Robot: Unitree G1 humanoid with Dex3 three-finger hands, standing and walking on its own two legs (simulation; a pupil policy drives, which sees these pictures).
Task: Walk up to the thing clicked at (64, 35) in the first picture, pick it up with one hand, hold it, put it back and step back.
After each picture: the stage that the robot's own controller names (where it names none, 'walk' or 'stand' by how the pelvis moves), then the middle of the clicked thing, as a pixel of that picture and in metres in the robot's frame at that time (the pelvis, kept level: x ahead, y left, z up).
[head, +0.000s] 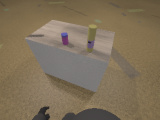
stand; (65, 38) +0.74 +0.31 +0.01
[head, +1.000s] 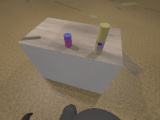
walk; (68, 40) +0.64 +0.22 +0.05
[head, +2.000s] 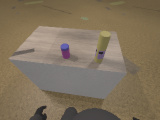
stand; (65, 51) +0.51 +0.23 +0.04
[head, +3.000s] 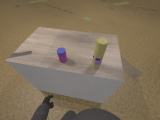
stand; (62, 55) +0.48 +0.25 +0.02
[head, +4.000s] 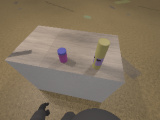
stand; (62, 55) +0.47 +0.25 +0.01
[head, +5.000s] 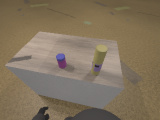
stand; (61, 61) +0.44 +0.25 +0.01
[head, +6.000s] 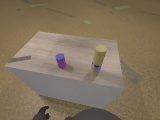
stand; (61, 61) +0.44 +0.25 +0.01
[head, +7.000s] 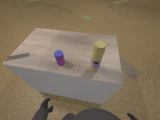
rise first; (59, 58) +0.45 +0.26 +0.01
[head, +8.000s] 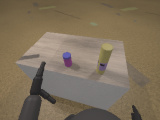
rise first; (67, 59) +0.45 +0.24 +0.01
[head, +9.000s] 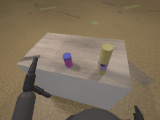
go down; (68, 60) +0.45 +0.23 +0.01
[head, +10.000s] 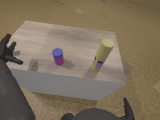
go down; (58, 57) +0.44 +0.22 +0.03
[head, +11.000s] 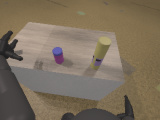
approach; (58, 55) +0.46 +0.22 +0.03
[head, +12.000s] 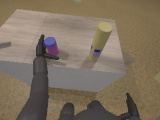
close; (52, 47) +0.47 +0.24 +0.07
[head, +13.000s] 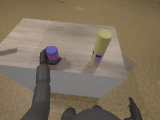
lift; (53, 56) +0.42 +0.24 +0.07
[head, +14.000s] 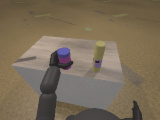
lift; (65, 59) +0.33 +0.17 +0.20
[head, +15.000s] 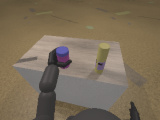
hold; (63, 57) +0.33 +0.18 +0.20
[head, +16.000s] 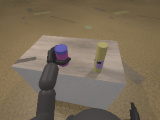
crouch; (62, 56) +0.34 +0.19 +0.20
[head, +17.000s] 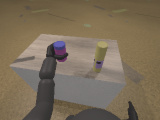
crouch; (60, 51) +0.39 +0.21 +0.19
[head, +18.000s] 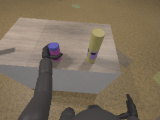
lower; (55, 52) +0.46 +0.22 +0.06
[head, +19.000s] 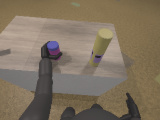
lower; (54, 51) +0.45 +0.22 +0.07
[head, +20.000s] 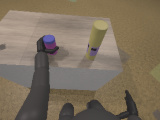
lower; (50, 45) +0.49 +0.23 +0.08
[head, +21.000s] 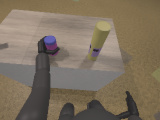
lower; (51, 46) +0.48 +0.23 +0.07
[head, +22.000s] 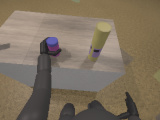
rest; (53, 47) +0.47 +0.22 +0.07
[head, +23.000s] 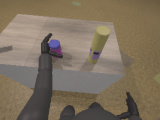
withdraw; (56, 49) +0.47 +0.21 +0.06
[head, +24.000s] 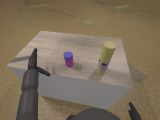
sink last; (68, 59) +0.45 +0.20 +0.04
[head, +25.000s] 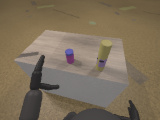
stand; (70, 56) +0.49 +0.22 +0.02
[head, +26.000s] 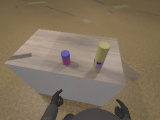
stand; (66, 58) +0.46 +0.22 +0.02
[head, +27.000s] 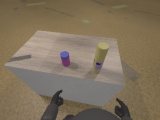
stand; (65, 59) +0.46 +0.22 +0.01
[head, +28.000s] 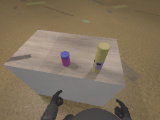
stand; (65, 59) +0.46 +0.22 +0.01
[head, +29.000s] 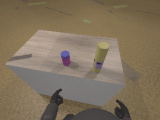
stand; (65, 58) +0.46 +0.22 +0.01
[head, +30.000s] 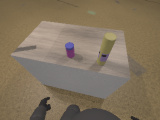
walk; (70, 50) +0.51 +0.19 +0.02
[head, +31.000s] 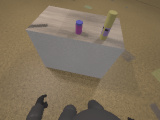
walk; (78, 27) +0.80 +0.15 +0.02
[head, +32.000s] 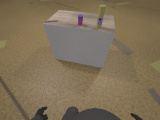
stand; (80, 20) +1.14 +0.23 +0.03
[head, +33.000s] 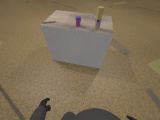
stand; (78, 21) +1.12 +0.22 +0.02
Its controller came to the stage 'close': yes
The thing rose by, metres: 0.23
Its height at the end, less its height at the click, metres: +0.00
